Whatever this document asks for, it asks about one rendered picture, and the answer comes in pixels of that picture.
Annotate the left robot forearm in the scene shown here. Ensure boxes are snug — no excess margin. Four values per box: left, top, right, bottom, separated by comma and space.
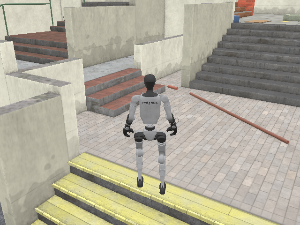
124, 114, 133, 130

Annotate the robot left shin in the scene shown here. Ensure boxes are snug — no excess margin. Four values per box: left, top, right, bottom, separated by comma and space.
136, 149, 143, 181

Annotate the robot right upper arm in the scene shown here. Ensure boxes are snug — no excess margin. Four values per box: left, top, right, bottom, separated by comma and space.
160, 95, 173, 120

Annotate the robot right shin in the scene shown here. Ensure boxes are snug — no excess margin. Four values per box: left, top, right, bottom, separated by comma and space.
159, 156, 165, 188

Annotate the robot shin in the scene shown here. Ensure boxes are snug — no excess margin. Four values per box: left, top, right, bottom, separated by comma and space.
136, 149, 143, 181
159, 156, 165, 188

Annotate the robot left hand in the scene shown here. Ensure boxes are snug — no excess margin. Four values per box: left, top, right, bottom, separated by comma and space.
123, 128, 134, 137

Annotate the robot left upper arm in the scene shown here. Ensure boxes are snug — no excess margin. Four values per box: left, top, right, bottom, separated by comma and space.
128, 95, 140, 121

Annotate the robot right hand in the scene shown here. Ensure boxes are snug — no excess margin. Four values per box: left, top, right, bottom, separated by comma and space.
167, 127, 177, 136

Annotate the right robot forearm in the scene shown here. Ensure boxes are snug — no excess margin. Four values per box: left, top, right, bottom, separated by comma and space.
168, 114, 177, 128

